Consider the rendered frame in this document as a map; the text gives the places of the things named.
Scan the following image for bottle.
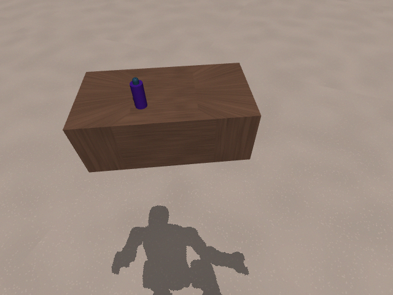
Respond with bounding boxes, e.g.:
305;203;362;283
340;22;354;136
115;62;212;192
130;77;147;109

